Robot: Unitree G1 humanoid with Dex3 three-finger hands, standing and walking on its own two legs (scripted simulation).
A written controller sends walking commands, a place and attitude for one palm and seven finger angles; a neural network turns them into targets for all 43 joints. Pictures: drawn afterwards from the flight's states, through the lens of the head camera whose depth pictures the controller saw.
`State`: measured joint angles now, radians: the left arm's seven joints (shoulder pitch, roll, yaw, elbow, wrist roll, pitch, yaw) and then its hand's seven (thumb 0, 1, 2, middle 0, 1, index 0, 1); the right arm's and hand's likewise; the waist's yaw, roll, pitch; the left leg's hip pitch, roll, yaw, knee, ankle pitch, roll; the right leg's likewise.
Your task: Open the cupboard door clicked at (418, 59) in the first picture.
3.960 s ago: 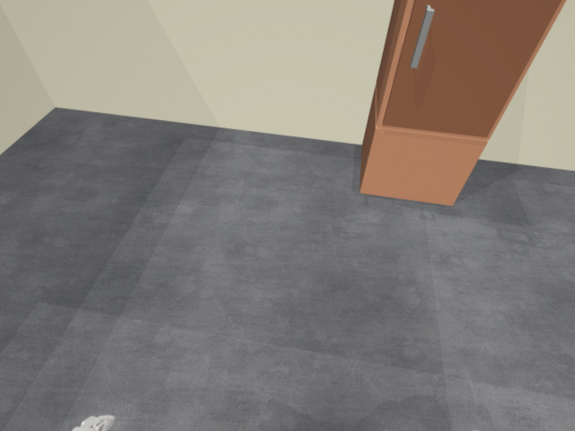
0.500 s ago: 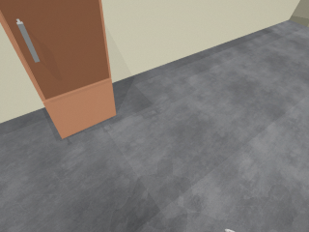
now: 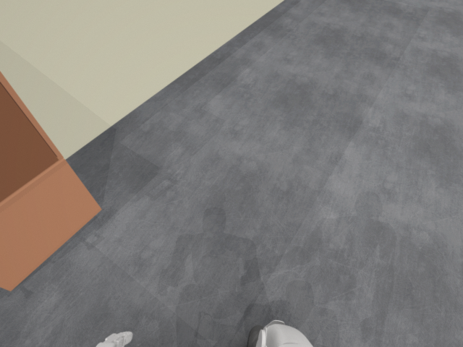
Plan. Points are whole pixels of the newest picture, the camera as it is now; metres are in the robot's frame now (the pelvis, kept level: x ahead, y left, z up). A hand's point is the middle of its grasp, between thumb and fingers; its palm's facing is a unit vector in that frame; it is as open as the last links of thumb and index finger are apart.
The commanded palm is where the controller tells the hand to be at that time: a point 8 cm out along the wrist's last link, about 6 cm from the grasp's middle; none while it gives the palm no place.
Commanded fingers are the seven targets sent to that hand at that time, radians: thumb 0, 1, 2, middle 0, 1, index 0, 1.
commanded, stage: turn to face it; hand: left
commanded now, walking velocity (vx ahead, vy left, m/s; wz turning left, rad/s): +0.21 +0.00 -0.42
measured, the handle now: out of the picture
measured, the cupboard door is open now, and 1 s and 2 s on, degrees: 0 0 0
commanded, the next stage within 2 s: take the last steps up to it in 1.76 s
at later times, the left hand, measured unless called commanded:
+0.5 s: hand (134, 307) +0.21 +0.21 -0.18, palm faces +0.19 -0.97 -0.17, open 7.3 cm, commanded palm none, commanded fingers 0.00 0.90 0.90 -0.20 -0.30 -0.20 -0.30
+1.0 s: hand (135, 309) +0.20 +0.19 -0.13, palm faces +0.43 -0.85 -0.30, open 7.4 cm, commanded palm none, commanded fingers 0.00 0.90 0.90 -0.20 -0.30 -0.20 -0.30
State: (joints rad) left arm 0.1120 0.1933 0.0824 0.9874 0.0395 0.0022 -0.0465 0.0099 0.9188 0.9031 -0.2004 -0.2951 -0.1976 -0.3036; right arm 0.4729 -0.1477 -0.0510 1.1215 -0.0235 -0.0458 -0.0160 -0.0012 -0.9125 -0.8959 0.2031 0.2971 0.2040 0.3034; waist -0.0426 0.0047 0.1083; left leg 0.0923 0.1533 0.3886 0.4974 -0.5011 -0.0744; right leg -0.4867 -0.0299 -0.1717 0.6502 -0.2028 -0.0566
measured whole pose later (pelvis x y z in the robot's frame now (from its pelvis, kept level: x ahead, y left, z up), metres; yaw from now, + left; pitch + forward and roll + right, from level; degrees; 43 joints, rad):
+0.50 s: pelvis +0.16 +0.02 +0.00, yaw +8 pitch -1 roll -1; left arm 0.18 0.19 0.06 0.98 0.01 0.02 0.02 0.00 0.92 0.90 -0.21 -0.30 -0.20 -0.30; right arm 0.20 -0.18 -0.05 0.97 -0.02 0.01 0.01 0.00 -0.92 -0.90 0.20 0.30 0.20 0.30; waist -0.02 -0.04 0.07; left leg -0.41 0.05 0.14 0.70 -0.26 0.06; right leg -0.26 -0.09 -0.21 0.87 -0.54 0.03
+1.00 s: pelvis +0.18 -0.04 +0.01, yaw +26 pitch -1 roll +1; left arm 0.17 0.19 0.05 0.87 0.02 0.02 0.02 0.01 0.91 0.90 -0.20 -0.30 -0.20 -0.30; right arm 0.20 -0.27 -0.11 0.93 -0.02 0.08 0.02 0.00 -0.91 -0.90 0.20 0.30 0.21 0.30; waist -0.03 0.07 0.05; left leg -0.49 -0.06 -0.07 0.85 -0.39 -0.03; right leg -0.27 -0.05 -0.08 0.59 -0.31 -0.01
